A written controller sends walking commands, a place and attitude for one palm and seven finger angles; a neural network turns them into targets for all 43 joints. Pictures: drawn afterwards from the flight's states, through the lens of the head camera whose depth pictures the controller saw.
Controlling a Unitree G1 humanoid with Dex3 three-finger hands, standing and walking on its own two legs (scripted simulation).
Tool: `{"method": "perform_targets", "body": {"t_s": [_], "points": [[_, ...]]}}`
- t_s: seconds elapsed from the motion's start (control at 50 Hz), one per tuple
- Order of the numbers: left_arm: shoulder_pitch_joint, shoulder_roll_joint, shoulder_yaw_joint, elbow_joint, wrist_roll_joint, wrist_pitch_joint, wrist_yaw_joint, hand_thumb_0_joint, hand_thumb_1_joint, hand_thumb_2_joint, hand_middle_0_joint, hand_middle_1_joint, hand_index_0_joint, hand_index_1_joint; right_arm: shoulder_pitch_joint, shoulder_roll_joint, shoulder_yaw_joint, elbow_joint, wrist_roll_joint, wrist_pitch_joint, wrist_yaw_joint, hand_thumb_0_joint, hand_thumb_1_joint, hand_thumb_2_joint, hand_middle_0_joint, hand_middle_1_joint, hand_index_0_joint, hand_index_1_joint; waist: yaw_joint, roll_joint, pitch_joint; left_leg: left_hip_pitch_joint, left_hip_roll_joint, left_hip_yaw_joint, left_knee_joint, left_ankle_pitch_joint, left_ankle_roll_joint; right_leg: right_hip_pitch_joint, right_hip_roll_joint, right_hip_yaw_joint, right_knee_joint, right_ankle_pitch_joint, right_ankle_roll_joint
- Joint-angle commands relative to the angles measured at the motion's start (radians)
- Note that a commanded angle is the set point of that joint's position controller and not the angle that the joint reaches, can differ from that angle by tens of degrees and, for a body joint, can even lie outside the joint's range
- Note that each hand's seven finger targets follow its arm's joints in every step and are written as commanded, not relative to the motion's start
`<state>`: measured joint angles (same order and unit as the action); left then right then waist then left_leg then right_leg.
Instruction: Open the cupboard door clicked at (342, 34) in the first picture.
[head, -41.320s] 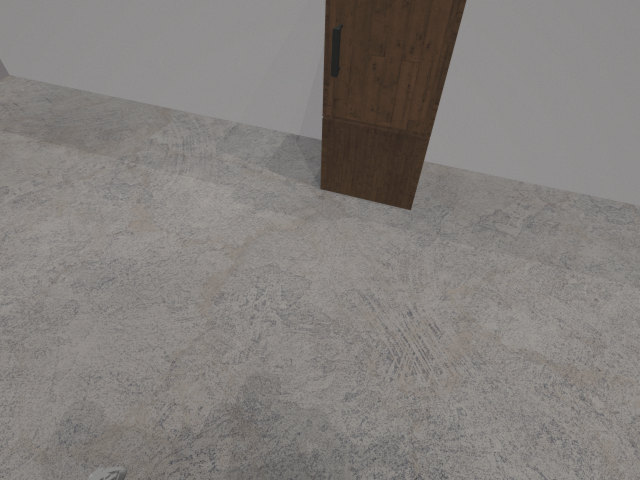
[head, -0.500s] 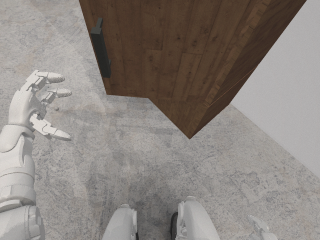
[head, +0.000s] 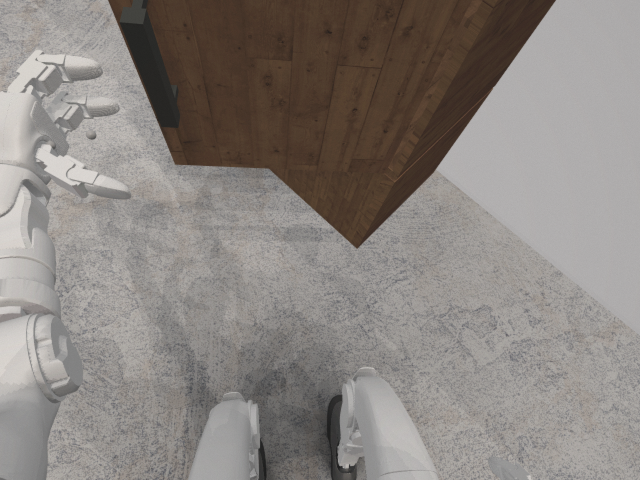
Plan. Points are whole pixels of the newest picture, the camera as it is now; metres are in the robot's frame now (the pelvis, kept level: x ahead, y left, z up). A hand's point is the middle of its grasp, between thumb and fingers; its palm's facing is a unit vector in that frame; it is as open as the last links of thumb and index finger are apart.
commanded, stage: move the hooked fingers beside the handle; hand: left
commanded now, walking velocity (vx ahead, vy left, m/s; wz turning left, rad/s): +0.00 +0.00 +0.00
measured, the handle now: (157, 63) +0.61 +0.17 +0.05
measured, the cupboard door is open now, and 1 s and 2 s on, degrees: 45 45 45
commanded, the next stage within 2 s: slide the fingers in behind the handle in 1.12 s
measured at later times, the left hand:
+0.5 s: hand (109, 90) +0.57 +0.22 +0.05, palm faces -0.05 -1.00 -0.03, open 14.0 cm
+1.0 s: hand (96, 101) +0.55 +0.23 +0.05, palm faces -0.05 -1.00 -0.01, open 14.0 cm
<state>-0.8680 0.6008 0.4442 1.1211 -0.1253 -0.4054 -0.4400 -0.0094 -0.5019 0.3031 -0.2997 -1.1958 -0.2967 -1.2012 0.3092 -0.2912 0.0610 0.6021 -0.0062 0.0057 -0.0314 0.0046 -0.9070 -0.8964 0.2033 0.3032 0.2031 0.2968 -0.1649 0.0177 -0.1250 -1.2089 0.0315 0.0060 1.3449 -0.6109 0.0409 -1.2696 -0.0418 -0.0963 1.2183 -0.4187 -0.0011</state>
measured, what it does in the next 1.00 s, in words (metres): stands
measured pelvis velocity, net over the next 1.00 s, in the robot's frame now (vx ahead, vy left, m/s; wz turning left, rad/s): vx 0.01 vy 0.01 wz -0.03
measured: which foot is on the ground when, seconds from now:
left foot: down 0.00-1.00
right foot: down 0.00-1.00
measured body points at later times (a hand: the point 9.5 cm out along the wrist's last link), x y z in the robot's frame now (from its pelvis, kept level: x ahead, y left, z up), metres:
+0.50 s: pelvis +0.00 +0.00 -0.01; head +0.21 +0.03 +0.39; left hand +0.57 +0.28 +0.05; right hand -0.02 -0.27 -0.10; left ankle +0.00 +0.09 -0.61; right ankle +0.08 -0.13 -0.61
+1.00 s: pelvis +0.01 +0.01 +0.00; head +0.20 +0.05 +0.41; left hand +0.55 +0.29 +0.05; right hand +0.03 -0.26 -0.09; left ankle +0.00 +0.09 -0.61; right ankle +0.08 -0.13 -0.61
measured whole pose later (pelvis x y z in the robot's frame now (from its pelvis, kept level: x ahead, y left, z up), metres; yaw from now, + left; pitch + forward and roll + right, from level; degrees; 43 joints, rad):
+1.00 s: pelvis +0.01 +0.01 +0.00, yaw -2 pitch +30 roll -6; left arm -0.98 0.69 0.47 1.18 -0.06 -0.37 -0.40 -0.01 -0.50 0.30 -0.30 -1.20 -0.30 -1.20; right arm 0.33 -0.28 0.08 0.57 -0.03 0.09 0.00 0.00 -0.91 -0.90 0.20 0.30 0.20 0.30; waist -0.23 0.02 -0.12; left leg -1.25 0.05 -0.01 1.35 -0.63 0.05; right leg -1.29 -0.02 -0.11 1.18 -0.41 0.01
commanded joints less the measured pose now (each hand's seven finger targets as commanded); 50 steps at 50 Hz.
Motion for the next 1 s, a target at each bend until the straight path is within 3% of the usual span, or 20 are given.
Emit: {"method": "perform_targets", "body": {"t_s": [0.0, 0.04, 0.1, 0.16, 0.28, 0.32, 0.38, 0.42, 0.52, 0.56, 0.6, 0.64, 0.68, 0.74, 0.8, 0.82, 0.86, 0.9, 0.96, 0.98], "points": [[-0.418, 0.338, 0.075, -0.162, -0.003, -0.056, 0.015, 0.000, -0.500, 0.300, -0.300, -1.200, -0.300, -1.200, 0.181, -0.202, -0.065, -0.056, -0.002, -0.004, -0.010, 0.000, -0.900, -0.900, 0.200, 0.300, 0.200, 0.300, -0.013, 0.165, -0.560, 0.300, -0.013, -0.081, -0.177, 0.467, -0.026, 0.327, 0.059, 0.051, -0.093, 0.204, -0.023], [-0.447, 0.376, 0.087, -0.143, 0.011, -0.045, 0.017, 0.000, -0.500, 0.300, -0.300, -1.200, -0.300, -1.200, 0.188, -0.201, -0.056, -0.061, -0.004, 0.005, -0.009, 0.000, -0.900, -0.900, 0.200, 0.300, 0.200, 0.300, -0.021, 0.140, -0.543, 0.236, -0.014, -0.074, -0.171, 0.432, -0.014, 0.364, 0.061, 0.058, -0.093, 0.214, -0.020], [-0.493, 0.411, 0.089, -0.123, 0.030, -0.038, 0.016, 0.000, -0.500, 0.300, -0.300, -1.200, -0.300, -1.200, 0.200, -0.203, -0.049, -0.064, -0.006, 0.015, -0.008, 0.000, -0.900, -0.900, 0.200, 0.300, 0.200, 0.300, -0.034, 0.176, -0.549, 0.224, -0.012, -0.074, -0.160, 0.428, -0.012, 0.348, 0.063, 0.060, -0.087, 0.213, -0.021], [-0.556, 0.383, 0.053, -0.123, 0.034, -0.036, 0.015, 0.000, -0.500, 0.300, -0.300, -1.200, -0.300, -1.200, 0.211, -0.205, -0.048, -0.062, -0.008, 0.021, -0.006, 0.000, -0.900, -0.900, 0.200, 0.300, 0.200, 0.300, -0.065, 0.201, -0.555, 0.259, -0.007, -0.084, -0.152, 0.439, -0.011, 0.292, 0.068, 0.053, -0.085, 0.200, -0.023], [-0.666, 0.423, 0.046, -0.058, 0.067, -0.002, 0.026, 0.000, -0.500, 0.300, -0.300, -1.200, -0.300, -1.200, 0.246, -0.217, -0.037, -0.045, -0.017, 0.036, -0.006, 0.000, -0.900, -0.900, 0.200, 0.300, 0.200, 0.300, -0.105, 0.227, -0.565, 0.241, -0.002, -0.097, -0.128, 0.435, -0.011, 0.240, 0.070, 0.046, -0.077, 0.186, -0.020], [-0.666, 0.447, 0.053, -0.035, 0.082, 0.013, 0.034, 0.000, -0.500, 0.300, -0.300, -1.200, -0.300, -1.200, 0.258, -0.219, -0.032, -0.049, -0.019, 0.042, -0.005, 0.000, -0.900, -0.900, 0.200, 0.300, 0.200, 0.300, -0.102, 0.245, -0.557, 0.235, -0.002, -0.097, -0.125, 0.444, -0.013, 0.233, 0.070, 0.044, -0.074, 0.187, -0.022], [-0.594, 0.510, 0.113, -0.093, 0.086, 0.006, 0.029, 0.000, -0.500, 0.300, -0.300, -1.200, -0.300, -1.200, 0.271, -0.220, -0.033, -0.068, -0.024, 0.055, 0.003, 0.000, -0.900, -0.900, 0.200, 0.300, 0.200, 0.300, -0.057, 0.282, -0.675, 0.299, 0.003, -0.104, -0.122, 0.556, -0.025, 0.283, 0.072, 0.039, -0.050, 0.259, -0.028], [-0.544, 0.462, 0.095, -0.089, 0.079, 0.016, 0.023, 0.000, -0.500, 0.300, -0.300, -1.200, -0.300, -1.200, 0.271, -0.211, -0.039, -0.071, -0.022, 0.065, 0.012, 0.000, -0.900, -0.900, 0.200, 0.300, 0.200, 0.300, -0.059, 0.261, -0.649, 0.303, 0.007, -0.096, -0.122, 0.569, -0.023, 0.287, 0.076, 0.041, -0.063, 0.278, -0.022], [-0.569, 0.527, 0.143, -0.154, 0.061, 0.016, 0.022, 0.000, -0.500, 0.300, -0.300, -1.200, -0.300, -1.200, 0.263, -0.213, -0.037, -0.077, -0.016, 0.074, 0.011, 0.000, -0.900, -0.900, 0.200, 0.300, 0.200, 0.300, -0.061, 0.224, -0.623, 0.246, 0.007, -0.088, -0.135, 0.494, -0.009, 0.337, 0.079, 0.049, -0.078, 0.261, -0.017], [-0.590, 0.514, 0.135, -0.217, 0.058, -0.005, 0.024, 0.000, -0.500, 0.300, -0.300, -1.200, -0.300, -1.200, 0.266, -0.209, -0.042, -0.071, -0.018, 0.069, 0.015, 0.000, -0.900, -0.900, 0.200, 0.300, 0.200, 0.300, -0.057, 0.297, -0.658, 0.327, 0.009, -0.097, -0.139, 0.549, -0.019, 0.305, 0.079, 0.045, -0.076, 0.271, -0.024], [-0.567, 0.483, 0.124, -0.220, 0.053, -0.014, 0.023, 0.000, -0.500, 0.300, -0.300, -1.200, -0.300, -1.200, 0.269, -0.208, -0.049, -0.059, -0.018, 0.068, 0.018, 0.000, -0.900, -0.900, 0.200, 0.300, 0.200, 0.300, -0.057, 0.315, -0.670, 0.391, 0.014, -0.111, -0.143, 0.614, -0.034, 0.279, 0.080, 0.036, -0.080, 0.275, -0.023], [-0.544, 0.451, 0.110, -0.198, 0.043, -0.007, 0.017, 0.000, -0.500, 0.300, -0.300, -1.200, -0.300, -1.200, 0.270, -0.207, -0.051, -0.048, -0.018, 0.069, 0.018, 0.000, -0.900, -0.900, 0.200, 0.300, 0.200, 0.300, -0.065, 0.280, -0.633, 0.394, 0.017, -0.113, -0.147, 0.622, -0.032, 0.274, 0.081, 0.032, -0.090, 0.276, -0.020], [-0.524, 0.371, 0.059, -0.185, 0.035, 0.003, 0.006, 0.000, -0.500, 0.300, -0.300, -1.200, -0.300, -1.200, 0.270, -0.204, -0.055, -0.042, -0.017, 0.070, 0.020, 0.000, -0.900, -0.900, 0.200, 0.300, 0.200, 0.300, -0.067, 0.305, -0.610, 0.435, 0.021, -0.120, -0.152, 0.664, -0.041, 0.232, 0.080, 0.025, -0.099, 0.269, -0.021], [-0.513, 0.329, 0.027, -0.130, 0.035, 0.022, 0.008, 0.000, -0.500, 0.300, -0.300, -1.200, -0.300, -1.200, 0.264, -0.203, -0.052, -0.042, -0.016, 0.075, 0.017, 0.000, -0.900, -0.900, 0.200, 0.300, 0.200, 0.300, -0.081, 0.244, -0.527, 0.382, 0.018, -0.119, -0.166, 0.588, -0.034, 0.223, 0.082, 0.020, -0.110, 0.234, -0.020], [-0.503, 0.331, 0.039, -0.146, 0.034, 0.003, 0.019, 0.000, -0.500, 0.300, -0.300, -1.200, -0.300, -1.200, 0.262, -0.201, -0.057, -0.043, -0.017, 0.077, 0.014, 0.000, -0.900, -0.900, 0.200, 0.300, 0.200, 0.300, -0.065, 0.262, -0.555, 0.427, 0.019, -0.126, -0.168, 0.640, -0.050, 0.212, 0.081, 0.018, -0.106, 0.237, -0.025], [-0.516, 0.304, 0.019, -0.140, 0.030, -0.001, 0.023, 0.000, -0.500, 0.300, -0.300, -1.200, -0.300, -1.200, 0.254, -0.198, -0.056, -0.044, -0.017, 0.075, 0.016, 0.000, -0.900, -0.900, 0.200, 0.300, 0.200, 0.300, -0.077, 0.258, -0.529, 0.407, 0.016, -0.118, -0.166, 0.609, -0.046, 0.205, 0.082, 0.018, -0.109, 0.230, -0.023], [-0.526, 0.340, 0.046, -0.148, 0.031, -0.022, 0.035, 0.000, -0.500, 0.300, -0.300, -1.200, -0.300, -1.200, 0.250, -0.199, -0.054, -0.047, -0.018, 0.076, 0.015, 0.000, -0.900, -0.900, 0.200, 0.300, 0.200, 0.300, -0.067, 0.260, -0.517, 0.394, 0.014, -0.122, -0.168, 0.610, -0.048, 0.216, 0.082, 0.017, -0.101, 0.230, -0.030], [-0.525, 0.369, 0.070, -0.167, 0.037, -0.039, 0.044, 0.000, -0.500, 0.300, -0.300, -1.200, -0.300, -1.200, 0.246, -0.199, -0.055, -0.051, -0.022, 0.077, 0.018, 0.000, -0.900, -0.900, 0.200, 0.300, 0.200, 0.300, -0.055, 0.264, -0.569, 0.407, 0.012, -0.118, -0.161, 0.630, -0.051, 0.245, 0.080, 0.023, -0.096, 0.248, -0.028], [-0.528, 0.337, 0.042, -0.172, 0.041, -0.050, 0.046, 0.000, -0.500, 0.300, -0.300, -1.200, -0.300, -1.200, 0.236, -0.193, -0.054, -0.059, -0.019, 0.078, 0.021, 0.000, -0.900, -0.900, 0.200, 0.300, 0.200, 0.300, -0.061, 0.280, -0.555, 0.412, 0.012, -0.116, -0.161, 0.637, -0.051, 0.234, 0.080, 0.022, -0.093, 0.247, -0.029], [-0.514, 0.367, 0.067, -0.172, 0.044, -0.052, 0.047, 0.000, -0.500, 0.300, -0.300, -1.200, -0.300, -1.200, 0.238, -0.199, -0.056, -0.057, -0.020, 0.081, 0.020, 0.000, -0.900, -0.900, 0.200, 0.300, 0.200, 0.300, -0.050, 0.276, -0.571, 0.424, 0.014, -0.119, -0.161, 0.652, -0.056, 0.244, 0.079, 0.022, -0.092, 0.253, -0.029]]}}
